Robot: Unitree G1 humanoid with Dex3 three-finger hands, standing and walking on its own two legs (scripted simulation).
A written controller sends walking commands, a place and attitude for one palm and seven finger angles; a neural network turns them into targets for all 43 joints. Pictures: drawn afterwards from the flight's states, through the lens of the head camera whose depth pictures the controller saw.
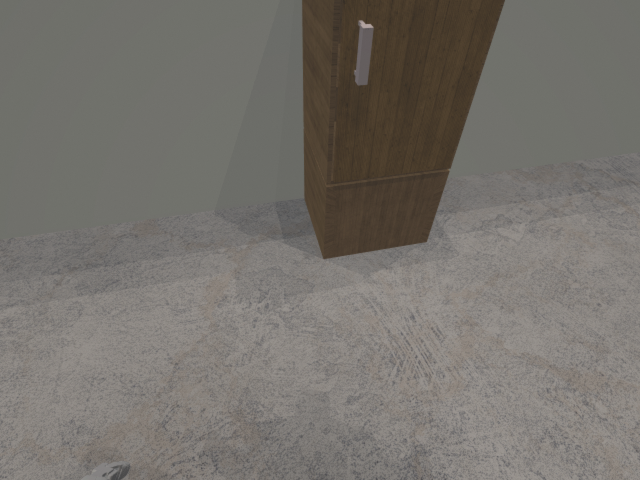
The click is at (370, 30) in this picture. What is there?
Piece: cupboard door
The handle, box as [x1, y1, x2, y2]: [354, 20, 373, 85]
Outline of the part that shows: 361,20 358,21 360,28 356,69 354,70 355,81 358,85 367,83 373,27 370,24 365,24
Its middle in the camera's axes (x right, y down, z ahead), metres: +0.10 -0.48 +0.99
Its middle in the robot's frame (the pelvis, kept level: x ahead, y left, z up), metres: +1.08 -0.05 +0.09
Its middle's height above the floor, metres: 0.86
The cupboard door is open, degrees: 0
